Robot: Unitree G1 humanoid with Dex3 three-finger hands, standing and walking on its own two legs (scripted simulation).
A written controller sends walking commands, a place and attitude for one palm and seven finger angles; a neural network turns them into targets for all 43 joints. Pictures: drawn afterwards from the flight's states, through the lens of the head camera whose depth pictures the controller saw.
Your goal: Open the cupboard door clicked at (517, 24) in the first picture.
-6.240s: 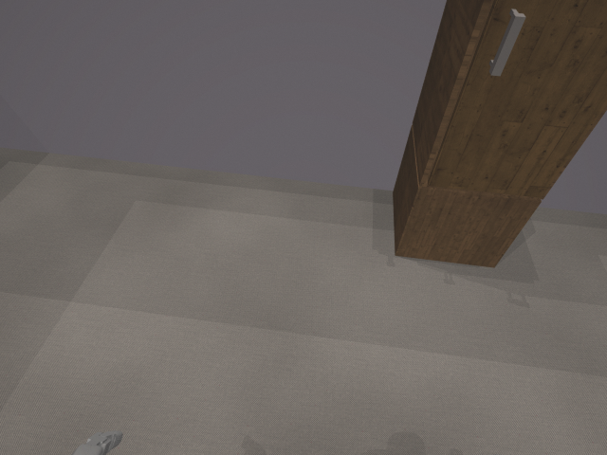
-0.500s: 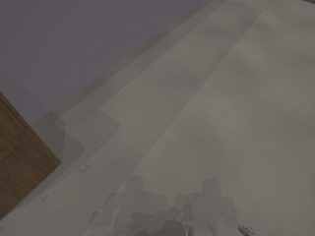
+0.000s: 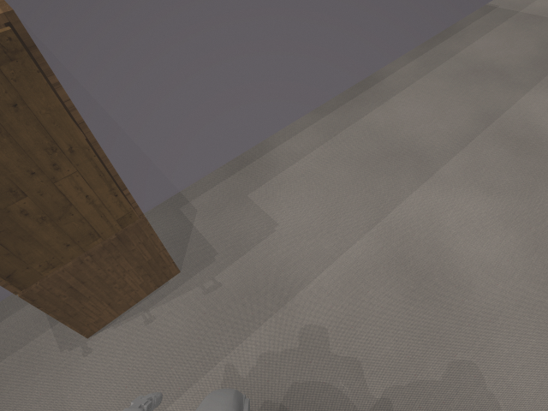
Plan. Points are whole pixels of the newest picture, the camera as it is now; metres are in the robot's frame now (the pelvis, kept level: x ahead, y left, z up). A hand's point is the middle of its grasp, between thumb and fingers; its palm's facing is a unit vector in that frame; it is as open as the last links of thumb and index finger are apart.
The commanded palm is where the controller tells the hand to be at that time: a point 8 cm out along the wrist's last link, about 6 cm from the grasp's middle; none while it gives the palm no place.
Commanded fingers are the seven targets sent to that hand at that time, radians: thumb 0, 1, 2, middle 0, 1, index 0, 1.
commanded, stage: turn to face it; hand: left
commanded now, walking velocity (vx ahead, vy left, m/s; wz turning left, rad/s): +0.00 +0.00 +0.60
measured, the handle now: out of the picture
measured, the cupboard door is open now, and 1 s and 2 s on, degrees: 0 0 0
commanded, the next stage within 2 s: take the last steps up to it in 1.04 s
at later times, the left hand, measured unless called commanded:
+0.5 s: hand out of the picture +0.00 +0.29 -0.17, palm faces +0.33 -0.91 -0.25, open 7.4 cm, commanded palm none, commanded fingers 0.00 0.90 0.90 -0.20 -0.30 -0.20 -0.30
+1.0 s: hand out of the picture -0.02 +0.22 -0.14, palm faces +0.53 -0.80 -0.29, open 7.4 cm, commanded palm none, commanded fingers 0.00 0.90 0.90 -0.20 -0.30 -0.20 -0.30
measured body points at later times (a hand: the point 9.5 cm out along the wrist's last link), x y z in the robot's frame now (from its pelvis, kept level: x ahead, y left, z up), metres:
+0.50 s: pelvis -0.01 +0.06 +0.00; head +0.02 +0.09 +0.45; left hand -0.01 +0.34 -0.15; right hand +0.17 -0.16 -0.12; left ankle -0.02 +0.14 -0.74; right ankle +0.01 -0.11 -0.66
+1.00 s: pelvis +0.00 +0.00 +0.00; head +0.04 -0.02 +0.45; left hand -0.05 +0.26 -0.12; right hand +0.17 -0.20 -0.16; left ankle -0.10 +0.12 -0.65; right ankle +0.04 -0.09 -0.74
